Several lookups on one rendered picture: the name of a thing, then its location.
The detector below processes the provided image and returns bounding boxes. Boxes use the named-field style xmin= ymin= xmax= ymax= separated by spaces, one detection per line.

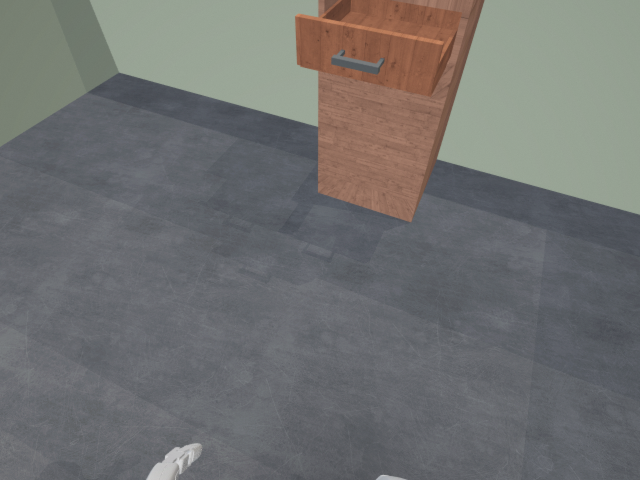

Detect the cabinet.
xmin=318 ymin=0 xmax=485 ymax=222

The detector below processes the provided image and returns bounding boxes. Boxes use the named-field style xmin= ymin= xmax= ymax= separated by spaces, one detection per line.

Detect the drawer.
xmin=295 ymin=0 xmax=462 ymax=97

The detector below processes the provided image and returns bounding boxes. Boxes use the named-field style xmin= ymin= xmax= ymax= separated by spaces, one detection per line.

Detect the handle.
xmin=331 ymin=49 xmax=385 ymax=75

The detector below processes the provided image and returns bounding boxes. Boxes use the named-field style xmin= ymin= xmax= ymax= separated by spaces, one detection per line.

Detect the left robot hand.
xmin=146 ymin=443 xmax=202 ymax=480

